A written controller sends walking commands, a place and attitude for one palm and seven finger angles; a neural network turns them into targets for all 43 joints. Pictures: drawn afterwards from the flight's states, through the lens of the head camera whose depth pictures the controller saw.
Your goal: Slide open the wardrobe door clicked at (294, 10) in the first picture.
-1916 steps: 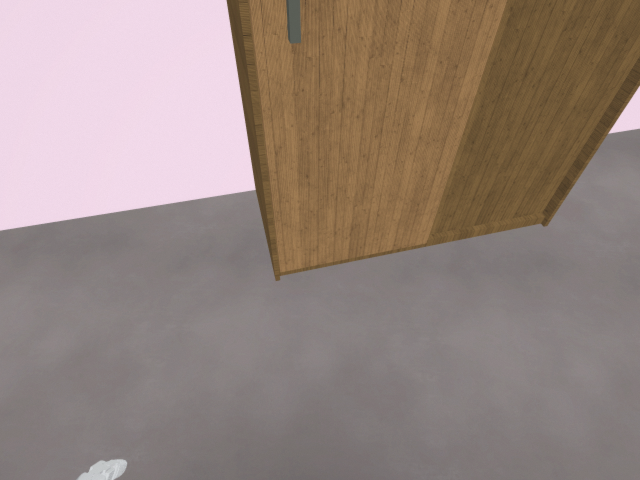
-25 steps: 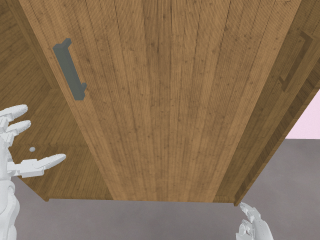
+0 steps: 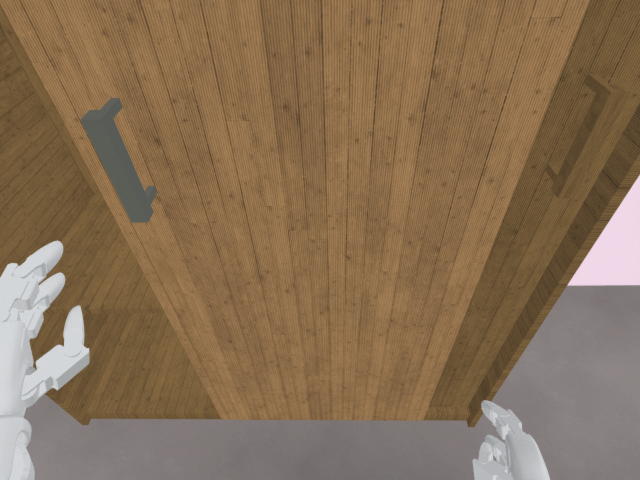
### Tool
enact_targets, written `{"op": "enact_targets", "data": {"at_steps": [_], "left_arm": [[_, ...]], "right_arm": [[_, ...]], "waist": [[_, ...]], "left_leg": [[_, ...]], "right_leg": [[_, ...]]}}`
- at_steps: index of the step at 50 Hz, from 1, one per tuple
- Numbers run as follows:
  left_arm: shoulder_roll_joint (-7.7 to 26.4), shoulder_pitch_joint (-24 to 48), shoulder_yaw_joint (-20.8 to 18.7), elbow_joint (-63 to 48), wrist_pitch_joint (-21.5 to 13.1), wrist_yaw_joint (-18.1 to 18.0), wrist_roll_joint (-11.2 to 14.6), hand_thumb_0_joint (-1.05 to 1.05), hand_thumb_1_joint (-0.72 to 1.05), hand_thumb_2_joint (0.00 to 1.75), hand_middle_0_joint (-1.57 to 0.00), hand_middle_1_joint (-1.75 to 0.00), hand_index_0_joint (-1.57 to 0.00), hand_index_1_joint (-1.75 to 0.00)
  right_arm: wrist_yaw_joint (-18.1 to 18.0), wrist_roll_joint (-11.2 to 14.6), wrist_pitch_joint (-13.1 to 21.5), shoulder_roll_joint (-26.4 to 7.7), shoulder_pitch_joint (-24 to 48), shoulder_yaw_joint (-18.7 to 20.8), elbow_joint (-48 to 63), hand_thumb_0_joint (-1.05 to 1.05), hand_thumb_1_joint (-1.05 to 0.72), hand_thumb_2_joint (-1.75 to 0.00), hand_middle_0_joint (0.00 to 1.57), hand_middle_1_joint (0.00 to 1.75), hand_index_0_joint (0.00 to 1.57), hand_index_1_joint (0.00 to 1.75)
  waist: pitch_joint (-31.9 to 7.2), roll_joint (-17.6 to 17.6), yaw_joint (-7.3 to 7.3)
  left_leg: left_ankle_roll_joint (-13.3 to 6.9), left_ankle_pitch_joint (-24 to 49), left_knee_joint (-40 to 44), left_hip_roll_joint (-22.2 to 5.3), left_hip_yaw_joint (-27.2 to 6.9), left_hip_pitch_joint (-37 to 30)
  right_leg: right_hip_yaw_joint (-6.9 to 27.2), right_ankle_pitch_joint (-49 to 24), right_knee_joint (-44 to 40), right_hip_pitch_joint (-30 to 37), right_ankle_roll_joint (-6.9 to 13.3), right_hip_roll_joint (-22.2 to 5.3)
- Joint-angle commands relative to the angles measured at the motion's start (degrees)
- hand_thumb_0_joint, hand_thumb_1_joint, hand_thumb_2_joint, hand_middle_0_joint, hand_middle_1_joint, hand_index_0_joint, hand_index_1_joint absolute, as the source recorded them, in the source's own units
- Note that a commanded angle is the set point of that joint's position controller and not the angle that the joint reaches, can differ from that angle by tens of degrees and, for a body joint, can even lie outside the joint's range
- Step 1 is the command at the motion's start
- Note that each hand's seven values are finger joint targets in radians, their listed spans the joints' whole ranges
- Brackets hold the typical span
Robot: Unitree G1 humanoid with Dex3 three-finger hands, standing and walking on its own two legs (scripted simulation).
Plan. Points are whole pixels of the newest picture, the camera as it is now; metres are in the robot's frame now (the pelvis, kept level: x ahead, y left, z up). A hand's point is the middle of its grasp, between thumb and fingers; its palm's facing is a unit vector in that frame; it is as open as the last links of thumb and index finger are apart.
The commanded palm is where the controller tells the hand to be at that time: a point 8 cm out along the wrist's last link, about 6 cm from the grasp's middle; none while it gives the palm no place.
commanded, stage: draw the hand back to the body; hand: left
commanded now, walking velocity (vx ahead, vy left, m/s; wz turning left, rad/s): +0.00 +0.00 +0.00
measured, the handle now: (127, 162) +0.41 +0.31 +0.21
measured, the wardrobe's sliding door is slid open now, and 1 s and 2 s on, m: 0.44 0.44 0.44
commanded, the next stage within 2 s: step back with the hand held close in 0.26 s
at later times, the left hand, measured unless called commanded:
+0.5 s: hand (69, 350) +0.18 +0.27 +0.16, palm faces +0.45 -0.79 -0.42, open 7.4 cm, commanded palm +0.12 +0.30 +0.17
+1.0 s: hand out of the picture +0.10 +0.33 +0.15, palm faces +0.44 -0.76 -0.47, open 7.4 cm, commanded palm +0.04 +0.36 +0.17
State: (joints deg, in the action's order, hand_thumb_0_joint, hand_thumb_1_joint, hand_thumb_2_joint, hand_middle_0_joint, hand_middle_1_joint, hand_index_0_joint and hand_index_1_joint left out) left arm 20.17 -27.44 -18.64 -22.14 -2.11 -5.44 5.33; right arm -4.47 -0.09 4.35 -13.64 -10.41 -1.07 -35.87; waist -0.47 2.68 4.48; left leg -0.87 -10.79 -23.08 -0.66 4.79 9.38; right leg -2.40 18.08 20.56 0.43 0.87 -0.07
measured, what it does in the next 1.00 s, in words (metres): shifts its weight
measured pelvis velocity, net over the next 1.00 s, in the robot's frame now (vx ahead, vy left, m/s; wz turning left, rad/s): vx -0.09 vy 0.05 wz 0.04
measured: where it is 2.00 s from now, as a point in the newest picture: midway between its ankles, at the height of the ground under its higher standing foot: outside the picture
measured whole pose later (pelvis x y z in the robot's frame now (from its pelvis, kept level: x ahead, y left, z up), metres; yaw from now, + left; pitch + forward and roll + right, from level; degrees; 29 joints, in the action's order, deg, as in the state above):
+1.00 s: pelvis -0.09 +0.05 -0.01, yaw +2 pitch +0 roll -3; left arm 24.5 -30.4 -25.1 -27.9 -10.7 -7.3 3.3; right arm -4.6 0.7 2.5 -12.7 -11.9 -0.9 -31.6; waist 1.7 1.6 0.9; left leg -5.1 -5.2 -28.2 0.8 3.5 24.1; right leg 0.5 15.9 28.4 -13.3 -1.3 0.7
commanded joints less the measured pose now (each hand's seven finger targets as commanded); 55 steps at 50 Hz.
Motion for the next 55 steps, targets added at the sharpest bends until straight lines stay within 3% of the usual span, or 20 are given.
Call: {"op": "enact_targets", "data": {"at_steps": [1, 7, 9, 10, 19, 20, 21, 22, 24, 26, 29, 31, 35, 38, 42, 44, 50, 53, 54, 55], "left_arm": [[11.38, 7.24, -7.28, -11.91, -4.04, -0.99, 0.07, 0.0, 0.9, 0.9, -0.2, -0.3, -0.2, -0.3], [10.91, 7.15, -6.75, -11.07, -4.24, -0.94, 0.13, 0.0, 0.9, 0.9, -0.2, -0.3, -0.2, -0.3], [11.83, 6.27, -7.64, -10.35, -4.33, -0.97, 0.13, 0.0, 0.9, 0.9, -0.2, -0.3, -0.2, -0.3], [10.91, 6.08, -6.84, -11.17, -4.43, -0.87, 0.17, 0.0, 0.9, 0.9, -0.2, -0.3, -0.2, -0.3], [12.05, 8.81, -7.54, -10.65, -4.99, -0.78, 0.29, 0.0, 0.9, 0.9, -0.2, -0.3, -0.2, -0.3], [18.9, 14.3, -13.3, -14.54, -7.23, -1.5, -0.66, 0.0, 0.9, 0.9, -0.2, -0.3, -0.2, -0.3], [14.29, 9.23, -9.85, -9.47, -7.31, -1.08, -0.86, 0.0, 0.9, 0.9, -0.2, -0.3, -0.2, -0.3], [12.71, 7.09, -8.53, -8.39, -7.46, -0.89, -1.33, 0.0, 0.9, 0.9, -0.2, -0.3, -0.2, -0.3], [12.79, 5.64, -8.48, -11.05, -8.25, -0.96, -1.6, 0.0, 0.9, 0.9, -0.2, -0.3, -0.2, -0.3], [12.89, 2.75, -9.03, -12.54, -8.24, -1.31, -1.44, 0.0, 0.9, 0.9, -0.2, -0.3, -0.2, -0.3], [15.05, 0.23, -11.02, -14.51, -8.36, -1.91, -1.04, 0.0, 0.9, 0.9, -0.2, -0.3, -0.2, -0.3], [14.86, -0.86, -11.2, -14.95, -8.41, -2.11, -0.79, 0.0, 0.9, 0.9, -0.2, -0.3, -0.2, -0.3], [15.89, -1.94, -12.4, -16.09, -9.31, -2.63, -0.46, 0.0, 0.9, 0.9, -0.2, -0.3, -0.2, -0.3], [15.34, -1.86, -12.25, -17.1, -10.14, -2.81, -0.6, 0.0, 0.9, 0.9, -0.2, -0.3, -0.2, -0.3], [13.95, -1.68, -12.68, -16.2, -11.19, -2.83, -1.63, 0.0, 0.9, 0.9, -0.2, -0.3, -0.2, -0.3], [14.9, -1.1, -14.12, -16.59, -11.96, -2.84, -2.35, 0.0, 0.9, 0.9, -0.2, -0.3, -0.2, -0.3], [13.65, -1.25, -12.54, -19.12, -13.54, -2.84, -1.81, 0.0, 0.9, 0.9, -0.2, -0.3, -0.2, -0.3], [12.8, 2.02, -10.96, -18.72, -13.8, -3.27, -2.28, 0.0, 0.9, 0.9, -0.2, -0.3, -0.2, -0.3], [14.42, 3.35, -11.92, -19.04, -14.01, -3.57, -2.47, 0.0, 0.9, 0.9, -0.2, -0.3, -0.2, -0.3], [12.76, 3.5, -10.47, -17.76, -14.04, -3.65, -2.49, 0.0, 0.9, 0.9, -0.2, -0.3, -0.2, -0.3]], "right_arm": [[-1.14, 0.03, 2.63, -5.59, 7.48, 2.06, 9.13, 0.0, -0.9, -0.9, 0.2, 0.3, 0.2, 0.3], [-1.22, -0.07, 2.72, -5.42, 7.91, 1.92, 9.04, 0.0, -0.9, -0.9, 0.2, 0.3, 0.2, 0.3], [-1.3, -0.08, 2.85, -5.78, 7.89, 2.13, 8.85, 0.0, -0.9, -0.9, 0.2, 0.3, 0.2, 0.3], [-1.29, -0.07, 2.83, -5.47, 7.97, 2.1, 9.03, 0.0, -0.9, -0.9, 0.2, 0.3, 0.2, 0.3], [-1.32, 0.11, 2.82, -5.67, 8.27, 2.16, 8.43, 0.0, -0.9, -0.9, 0.2, 0.3, 0.2, 0.3], [-0.95, 0.31, 1.41, -6.69, 8.56, 2.22, 10.16, 0.0, -0.9, -0.9, 0.2, 0.3, 0.2, 0.3], [-0.94, 0.02, 0.25, -5.28, 8.32, 1.92, 8.97, 0.0, -0.9, -0.9, 0.2, 0.3, 0.2, 0.3], [-0.71, 0.08, -0.59, -5.26, 7.86, 2.07, 9.57, 0.0, -0.9, -0.9, 0.2, 0.3, 0.2, 0.3], [-0.81, 0.28, -1.7, -5.62, 7.95, 2.41, 10.84, 0.0, -0.9, -0.9, 0.2, 0.3, 0.2, 0.3], [-0.79, 0.57, -2.77, -5.88, 7.08, 2.74, 11.89, 0.0, -0.9, -0.9, 0.2, 0.3, 0.2, 0.3], [-1.18, 0.73, -3.73, -6.03, 7.03, 2.86, 13.16, 0.0, -0.9, -0.9, 0.2, 0.3, 0.2, 0.3], [-1.23, 0.88, -4.15, -5.94, 6.76, 2.85, 13.85, 0.0, -0.9, -0.9, 0.2, 0.3, 0.2, 0.3], [-1.55, 0.88, -3.82, -6.44, 6.13, 3.03, 14.43, 0.0, -0.9, -0.9, 0.2, 0.3, 0.2, 0.3], [-1.41, 0.86, -2.81, -7.17, 5.8, 3.2, 14.75, 0.0, -0.9, -0.9, 0.2, 0.3, 0.2, 0.3], [-1.49, 0.89, -0.87, -7.96, 5.8, 3.27, 14.91, 0.0, -0.9, -0.9, 0.2, 0.3, 0.2, 0.3], [-1.53, 0.73, 0.27, -8.37, 5.83, 3.67, 14.7, 0.0, -0.9, -0.9, 0.2, 0.3, 0.2, 0.3], [-1.04, 0.59, 2.65, -7.13, 3.7, 3.92, 12.64, 0.0, -0.9, -0.9, 0.2, 0.3, 0.2, 0.3], [-1.21, 0.19, 3.5, -7.0, 3.75, 3.97, 11.34, 0.0, -0.9, -0.9, 0.2, 0.3, 0.2, 0.3], [-1.42, -0.15, 3.93, -7.19, 4.03, 4.02, 11.0, 0.0, -0.9, -0.9, 0.2, 0.3, 0.2, 0.3], [-1.47, 0.05, 4.12, -6.68, 3.65, 3.77, 10.66, 0.0, -0.9, -0.9, 0.2, 0.3, 0.2, 0.3]], "waist": [[-4.09, 0.13, -0.55], [-3.33, 0.1, -0.34], [-3.68, -2.11, -0.03], [-3.9, -0.66, -0.26], [-2.43, -0.97, -0.39], [2.24, -3.13, -2.18], [1.48, -6.72, -2.55], [-0.39, -8.32, -2.47], [-5.13, -4.31, -2.43], [-8.25, -1.04, -2.57], [-9.37, -1.15, -2.51], [-8.85, -2.85, -2.65], [-8.59, 0.36, -2.97], [-7.17, 3.41, -3.07], [-4.79, 6.91, -2.68], [-5.09, 8.39, -2.31], [-6.66, 1.13, -3.45], [-5.63, 1.66, -3.72], [-5.69, 2.84, -3.66], [-5.37, 2.79, -3.85]], "left_leg": [[-1.7, 14.06, 0.59, -0.52, -2.17, -10.49], [-1.62, 12.46, 1.12, -0.39, -2.44, -10.32], [-1.85, 12.69, 1.11, -0.43, -2.32, -10.45], [-1.91, 13.07, 0.99, -0.34, -2.08, -10.6], [-1.71, 11.43, 1.55, -0.28, -2.18, -10.45], [-2.75, 8.69, -3.22, -1.52, -2.04, -6.98], [-2.84, 8.12, -5.16, -1.04, -2.05, -5.48], [-2.72, 9.0, -5.93, -0.9, -1.52, -4.63], [-2.86, 13.75, -5.51, -1.05, -0.96, -5.51], [-3.0, 19.14, -4.86, -1.98, -1.21, -7.21], [-2.76, 20.36, -4.23, -2.82, -2.1, -7.26], [-2.66, 19.44, -3.37, -3.48, -2.95, -5.56], [-2.48, 14.23, -0.54, -4.56, -5.01, -2.93], [-2.79, 3.71, 3.87, -6.02, -7.86, 2.19], [-4.69, -20.95, 12.24, -9.3, -13.55, 18.19], [-5.29, -28.45, 14.42, -10.23, -15.71, 23.75], [-2.06, -21.65, 7.62, -6.92, -12.14, 13.12], [-1.24, -20.13, 5.84, -5.98, -11.27, 9.72], [-1.28, -19.87, 6.19, -6.06, -11.45, 9.02], [-1.25, -20.18, 6.9, -6.26, -12.18, 9.04]], "right_leg": [[1.24, -21.5, -3.52, -9.17, -0.73, -0.28], [1.24, -19.58, -3.98, -9.06, -0.8, -0.32], [1.35, -20.45, -4.65, -8.66, -0.9, -0.3], [1.54, -21.2, -4.18, -8.46, -0.93, -0.57], [1.56, -19.13, -5.68, -9.18, -1.06, -0.33], [5.22, -24.89, -8.99, -17.06, -3.8, -3.69], [4.6, -29.53, -7.99, -16.42, -4.87, -5.18], [4.23, -33.82, -6.48, -15.07, -5.34, -5.52], [3.39, -39.41, -3.09, -12.29, -5.85, -5.64], [2.95, -37.0, -0.89, -12.1, -5.64, -4.7], [2.95, -31.58, -0.68, -13.02, -4.89, -3.86], [3.01, -27.78, -0.42, -13.31, -4.2, -3.23], [2.77, -18.36, 0.44, -12.92, -2.41, -1.77], [2.28, -10.79, 2.27, -11.56, -1.75, 0.0], [1.88, -5.82, 9.78, -2.48, -1.69, 2.23], [1.77, -3.91, 12.56, 0.78, -1.48, 3.29], [4.92, 1.64, 4.05, -10.76, 0.45, 1.69], [6.66, 5.08, 1.37, -15.88, 1.17, 0.87], [7.12, 4.94, 0.93, -16.36, 1.15, 1.07], [6.57, 4.47, 1.55, -16.24, 1.01, 1.29]]}}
